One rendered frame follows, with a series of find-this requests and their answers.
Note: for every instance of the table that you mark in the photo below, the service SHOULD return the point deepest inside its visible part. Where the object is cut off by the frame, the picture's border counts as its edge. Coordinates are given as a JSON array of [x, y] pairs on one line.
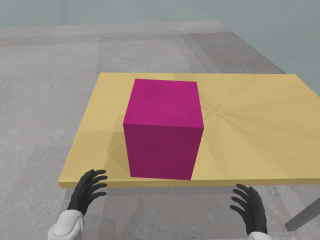
[[259, 129]]

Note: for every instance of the robot right hand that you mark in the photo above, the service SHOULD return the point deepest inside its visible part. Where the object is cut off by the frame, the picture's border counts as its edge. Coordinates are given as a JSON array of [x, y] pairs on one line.
[[254, 214]]

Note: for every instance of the carton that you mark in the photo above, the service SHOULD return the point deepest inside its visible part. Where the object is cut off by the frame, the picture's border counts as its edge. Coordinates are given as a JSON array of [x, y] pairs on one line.
[[163, 128]]

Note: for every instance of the robot left hand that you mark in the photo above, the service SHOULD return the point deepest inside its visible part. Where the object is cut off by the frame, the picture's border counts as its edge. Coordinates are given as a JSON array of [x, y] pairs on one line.
[[82, 195]]

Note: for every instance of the robot left forearm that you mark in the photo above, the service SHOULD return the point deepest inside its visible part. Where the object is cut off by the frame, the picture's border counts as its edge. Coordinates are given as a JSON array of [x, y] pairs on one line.
[[70, 225]]

